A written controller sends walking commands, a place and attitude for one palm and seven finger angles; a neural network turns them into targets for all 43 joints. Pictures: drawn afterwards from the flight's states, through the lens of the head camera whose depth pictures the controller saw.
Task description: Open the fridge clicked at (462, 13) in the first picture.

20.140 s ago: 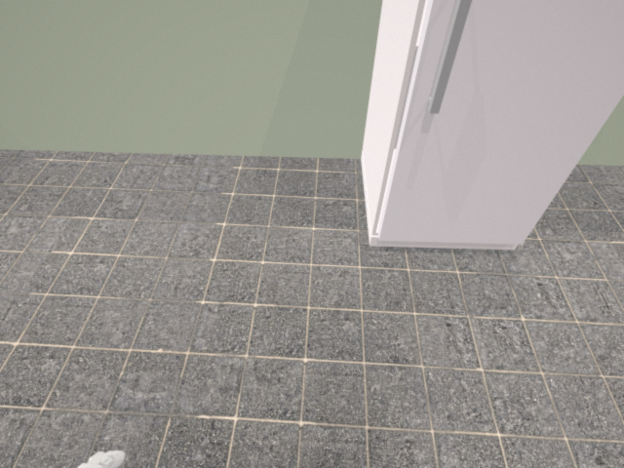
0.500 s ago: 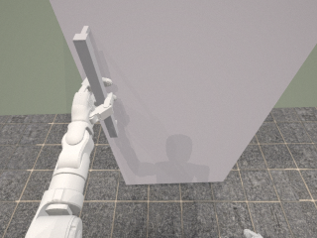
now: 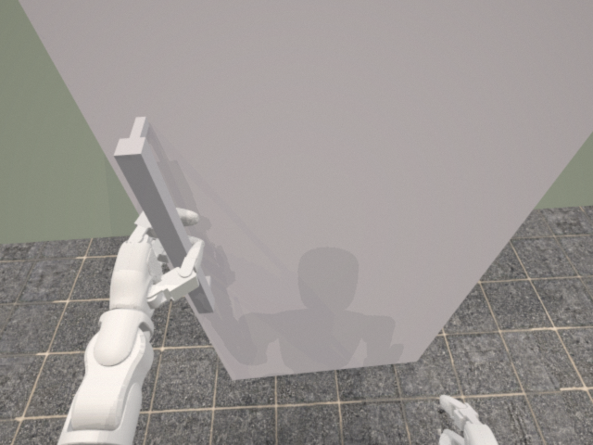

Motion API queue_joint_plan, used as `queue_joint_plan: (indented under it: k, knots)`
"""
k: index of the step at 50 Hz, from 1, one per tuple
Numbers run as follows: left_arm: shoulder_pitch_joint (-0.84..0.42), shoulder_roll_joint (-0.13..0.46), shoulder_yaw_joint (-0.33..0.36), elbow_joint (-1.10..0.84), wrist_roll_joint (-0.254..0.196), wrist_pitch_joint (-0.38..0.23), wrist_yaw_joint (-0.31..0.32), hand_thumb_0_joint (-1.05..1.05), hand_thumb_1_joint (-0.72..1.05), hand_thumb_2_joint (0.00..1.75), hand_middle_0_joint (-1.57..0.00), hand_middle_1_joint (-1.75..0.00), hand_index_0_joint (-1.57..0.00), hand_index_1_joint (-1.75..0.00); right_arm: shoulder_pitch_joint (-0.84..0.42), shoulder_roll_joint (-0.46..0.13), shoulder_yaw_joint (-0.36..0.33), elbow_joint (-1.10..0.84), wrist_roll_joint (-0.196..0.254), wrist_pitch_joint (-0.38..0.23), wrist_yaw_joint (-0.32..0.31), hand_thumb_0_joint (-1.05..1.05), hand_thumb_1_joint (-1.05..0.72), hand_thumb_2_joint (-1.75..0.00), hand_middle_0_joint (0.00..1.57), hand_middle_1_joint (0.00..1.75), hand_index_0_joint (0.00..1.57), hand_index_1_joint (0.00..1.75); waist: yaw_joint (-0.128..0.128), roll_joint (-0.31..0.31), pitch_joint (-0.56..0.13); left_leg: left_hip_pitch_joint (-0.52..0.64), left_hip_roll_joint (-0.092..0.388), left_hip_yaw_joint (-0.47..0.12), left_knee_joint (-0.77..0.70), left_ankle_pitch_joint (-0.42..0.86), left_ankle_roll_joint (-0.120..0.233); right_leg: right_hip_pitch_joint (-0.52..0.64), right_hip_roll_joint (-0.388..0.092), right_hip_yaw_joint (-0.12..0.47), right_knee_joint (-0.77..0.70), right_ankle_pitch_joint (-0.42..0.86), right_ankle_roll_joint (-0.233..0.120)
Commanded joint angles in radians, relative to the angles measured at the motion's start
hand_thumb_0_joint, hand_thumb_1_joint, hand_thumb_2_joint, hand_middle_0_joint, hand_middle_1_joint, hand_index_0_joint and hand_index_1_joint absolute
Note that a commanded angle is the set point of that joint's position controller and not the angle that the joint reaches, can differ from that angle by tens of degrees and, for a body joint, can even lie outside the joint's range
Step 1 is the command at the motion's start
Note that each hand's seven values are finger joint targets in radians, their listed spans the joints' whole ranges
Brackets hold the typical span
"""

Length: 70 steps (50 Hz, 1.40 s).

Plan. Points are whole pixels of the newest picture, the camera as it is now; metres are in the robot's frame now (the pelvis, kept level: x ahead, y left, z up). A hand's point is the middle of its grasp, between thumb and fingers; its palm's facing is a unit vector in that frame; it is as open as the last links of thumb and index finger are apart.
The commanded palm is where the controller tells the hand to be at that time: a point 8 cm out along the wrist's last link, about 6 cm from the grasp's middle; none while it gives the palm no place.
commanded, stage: walk backward, drawing the door open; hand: left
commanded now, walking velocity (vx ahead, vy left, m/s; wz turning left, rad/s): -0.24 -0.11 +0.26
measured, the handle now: (181, 236) +0.36 +0.17 +0.09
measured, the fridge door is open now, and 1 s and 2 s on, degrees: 1 8 50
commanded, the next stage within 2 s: none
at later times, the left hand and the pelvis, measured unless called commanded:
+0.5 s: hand (194, 263) +0.32 +0.15 +0.09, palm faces +0.23 -0.96 -0.19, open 6.2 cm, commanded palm +0.28 +0.19 +0.09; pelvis +0.09 -0.01 -0.03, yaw +2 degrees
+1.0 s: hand (205, 306) +0.26 +0.12 +0.09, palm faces +0.49 -0.84 -0.24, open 6.2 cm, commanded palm +0.21 +0.15 +0.09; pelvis +0.06 -0.11 +0.00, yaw +18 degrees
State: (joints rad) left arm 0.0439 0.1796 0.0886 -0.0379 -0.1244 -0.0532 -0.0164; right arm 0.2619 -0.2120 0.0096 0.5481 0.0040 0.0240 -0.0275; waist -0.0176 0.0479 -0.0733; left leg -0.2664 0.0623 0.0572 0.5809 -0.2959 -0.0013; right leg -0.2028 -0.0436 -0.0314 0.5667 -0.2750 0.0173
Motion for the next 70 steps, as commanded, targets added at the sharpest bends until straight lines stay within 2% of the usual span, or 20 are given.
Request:
queue_joint_plan:
  k: [1,3,5,7,9,11,14,21,23,24,26,34,38,45,53,56,58,62,68,70]
  knots:
    - [-0.19,0.121,-0.003,-0.287,0.063,-0.068,0.063,0.0,0.9,0.9,-0.45,-1.4,-0.45,-1.4,-0.089,-0.128,-0.038,-0.142,-0.018,-0.031,-0.04,0.0,-0.9,-0.9,0.2,0.3,0.2,0.3,-0.024,0.122,-0.168,0.426,-0.002,-0.031,-0.066,1.2,0.044,-0.127,0.1,-0.094,0.12,0.535,0.028]
    - [-0.173,0.107,-0.021,-0.36,0.066,-0.056,0.079,0.0,0.9,0.9,-0.45,-1.4,-0.45,-1.4,-0.096,-0.123,-0.042,-0.144,-0.043,-0.023,-0.025,0.0,-0.9,-0.9,0.2,0.3,0.2,0.3,-0.034,0.271,-0.134,0.688,0.064,-0.12,-0.07,1.457,0.05,-0.4,0.148,-0.115,0.141,-0.027,0.014]
    - [-0.111,0.108,-0.003,-0.389,0.069,-0.044,0.098,0.0,0.9,0.9,-0.45,-1.4,-0.45,-1.4,-0.09,-0.1,-0.038,-0.147,-0.049,-0.013,-0.013,0.0,-0.9,-0.9,0.2,0.3,0.2,0.3,-0.035,0.24,-0.122,0.722,0.058,-0.117,-0.021,1.457,0.025,-0.408,0.147,-0.125,0.002,-0.057,-0.002]
    - [-0.034,0.139,0.032,-0.42,0.065,-0.042,0.105,0.0,0.9,0.9,-0.45,-1.4,-0.45,-1.4,-0.114,-0.083,-0.027,-0.173,-0.031,-0.003,-0.012,0.0,-0.9,-0.9,0.2,0.3,0.2,0.3,-0.013,0.152,-0.173,0.537,0.004,-0.056,0.109,1.313,-0.003,-0.103,0.129,-0.137,-0.219,0.326,-0.015]
    - [0.113,0.196,0.094,-0.425,0.053,-0.068,0.109,0.0,0.9,0.9,-0.45,-1.4,-0.45,-1.4,-0.2,-0.074,-0.015,-0.239,-0.011,-0.015,-0.046,0.0,-0.9,-0.9,0.2,0.3,0.2,0.3,0.064,-0.104,-0.186,-0.243,-0.125,-0.013,0.332,0.213,-0.036,0.582,-0.145,0.045,-0.112,1.389,-0.133]
    - [0.203,0.158,0.102,-0.304,0.062,-0.087,0.12,0.0,0.9,0.9,-0.45,-1.4,-0.45,-1.4,-0.162,-0.046,-0.005,-0.218,-0.013,-0.072,-0.063,0.0,-0.9,-0.9,0.2,0.3,0.2,0.3,0.118,-0.385,-0.1,-0.552,-0.184,-0.067,0.557,-0.286,0.001,0.618,-0.257,0.093,0.02,1.651,-0.079]
    - [0.128,0.094,0.059,-0.371,0.085,-0.125,0.123,0.0,0.9,0.9,-0.45,-1.4,-0.45,-1.4,-0.175,-0.041,0.013,-0.156,-0.026,-0.083,-0.052,0.0,-0.9,-0.9,0.2,0.3,0.2,0.3,0.055,-0.234,-0.134,-0.465,-0.107,-0.056,0.495,-0.14,-0.026,0.473,-0.242,0.033,0.0,1.194,-0.131]
    - [0.156,0.085,-0.01,-0.493,0.09,-0.154,0.131,0.0,0.9,0.9,-0.45,-1.4,-0.45,-1.4,-0.203,-0.069,0.002,-0.147,-0.022,-0.056,-0.085,0.0,-0.9,-0.9,0.2,0.3,0.2,0.3,-0.012,-0.13,-0.097,0.171,-0.091,0.069,-0.086,0.401,0.016,0.019,-0.103,-0.152,0.124,0.784,-0.005]
    - [0.21,0.071,-0.032,-0.503,0.086,-0.164,0.144,0.0,0.9,0.9,-0.45,-1.4,-0.45,-1.4,-0.179,-0.117,-0.024,-0.138,-0.022,-0.073,-0.071,0.0,-0.9,-0.9,0.2,0.3,0.2,0.3,-0.003,0.144,-0.228,0.491,0.256,-0.382,-0.173,1.227,0.22,-0.207,0.079,-0.069,0.66,-0.174,0.069]
    - [0.263,0.049,-0.036,-0.504,0.097,-0.161,0.154,0.0,0.9,0.9,-0.45,-1.4,-0.45,-1.4,-0.153,-0.089,-0.021,-0.135,-0.035,-0.093,-0.046,0.0,-0.9,-0.9,0.2,0.3,0.2,0.3,0.0,0.091,-0.208,0.45,0.286,-0.482,-0.175,1.341,0.242,-0.245,0.13,0.023,0.748,-0.409,0.03]
    - [0.246,0.11,0.017,-0.603,0.108,-0.14,0.151,0.0,0.9,0.9,-0.45,-1.4,-0.45,-1.4,-0.217,-0.064,-0.02,-0.119,-0.045,-0.108,-0.037,0.0,-0.9,-0.9,0.2,0.3,0.2,0.3,0.006,0.07,-0.184,0.24,0.328,-0.594,-0.246,0.81,0.257,-0.264,0.061,0.146,0.749,-0.322,0.018]
    - [0.183,0.115,0.024,-0.493,0.078,-0.048,0.164,0.0,0.9,0.9,-0.45,-1.4,-0.45,-1.4,-0.218,-0.07,-0.002,-0.139,-0.027,-0.127,-0.081,0.0,-0.9,-0.9,0.2,0.3,0.2,0.3,0.028,0.163,-0.061,-0.188,0.101,-0.229,-0.324,-0.065,0.09,0.11,0.077,-0.005,-0.047,-0.077,-0.019]
    - [0.13,0.223,0.126,-0.441,0.099,-0.042,0.175,0.0,0.9,0.9,-0.45,-1.4,-0.45,-1.4,-0.223,-0.081,-0.033,-0.1,-0.022,-0.12,-0.08,0.0,-0.9,-0.9,0.2,0.3,0.2,0.3,0.059,-0.249,-0.053,-0.162,-0.142,-0.086,0.52,-0.208,-0.041,-0.292,-0.346,0.443,-0.406,-0.112,-0.211]
    - [0.201,0.156,0.1,-0.375,0.11,-0.13,0.188,0.0,0.9,0.9,-0.45,-1.4,-0.45,-1.4,-0.178,-0.048,-0.003,-0.084,-0.034,-0.131,-0.091,0.0,-0.9,-0.9,0.2,0.3,0.2,0.3,0.026,-0.185,-0.17,-0.253,-0.084,-0.053,0.395,-0.222,-0.037,0.194,-0.281,0.097,-0.113,0.864,-0.187]
    - [0.171,0.107,0.021,-0.495,0.094,-0.133,0.182,0.0,0.9,0.9,-0.45,-1.4,-0.45,-1.4,-0.095,-0.075,-0.035,-0.13,-0.035,-0.113,-0.1,0.0,-0.9,-0.9,0.2,0.3,0.2,0.3,0.0,-0.156,-0.223,0.021,-0.054,0.015,-0.118,0.021,-0.018,0.157,-0.202,-0.05,-0.054,0.624,-0.117]
    - [0.102,0.088,-0.059,-0.586,0.091,-0.14,0.168,0.0,0.9,0.9,-0.45,-1.4,-0.45,-1.4,-0.087,-0.108,-0.044,-0.162,-0.025,-0.125,-0.075,0.0,-0.9,-0.9,0.2,0.3,0.2,0.3,-0.003,0.236,-0.15,0.416,0.36,-0.511,-0.247,1.043,0.184,-0.419,0.026,-0.062,0.335,-0.259,0.047]
    - [0.083,0.107,-0.027,-0.598,0.135,-0.136,0.154,0.0,0.9,0.9,-0.45,-1.4,-0.45,-1.4,-0.095,-0.091,-0.058,-0.12,-0.052,-0.142,-0.057,0.0,-0.9,-0.9,0.2,0.3,0.2,0.3,-0.014,0.298,-0.094,0.328,0.365,-0.577,-0.212,1.086,0.23,-0.498,0.017,0.036,0.482,-0.31,0.045]
    - [0.129,0.045,-0.072,-0.491,0.124,-0.11,0.139,0.0,0.9,0.9,-0.45,-1.4,-0.45,-1.4,-0.12,-0.093,-0.062,-0.072,-0.03,-0.173,-0.042,0.0,-0.9,-0.9,0.2,0.3,0.2,0.3,0.007,0.156,-0.03,0.134,0.217,-0.3,-0.224,0.591,0.131,-0.26,0.025,0.019,0.319,-0.101,0.042]
    - [0.181,0.108,-0.013,-0.506,0.1,-0.101,0.144,0.0,0.9,0.9,-0.45,-1.4,-0.45,-1.4,-0.169,-0.071,-0.034,-0.073,-0.017,-0.184,-0.05,0.0,-0.9,-0.9,0.2,0.3,0.2,0.3,0.019,0.073,-0.001,-0.143,0.061,-0.278,-0.143,0.035,0.065,0.071,0.043,-0.005,-0.191,0.072,0.047]
    - [0.178,0.17,0.047,-0.534,0.102,-0.095,0.15,0.0,0.9,0.9,-0.45,-1.4,-0.45,-1.4,-0.197,-0.033,-0.032,-0.078,-0.017,-0.166,-0.049,0.0,-0.9,-0.9,0.2,0.3,0.2,0.3,0.015,-0.287,-0.032,-0.214,-0.116,-0.047,0.27,-0.212,-0.031,-0.048,-0.254,0.226,-0.331,-0.022,-0.084]
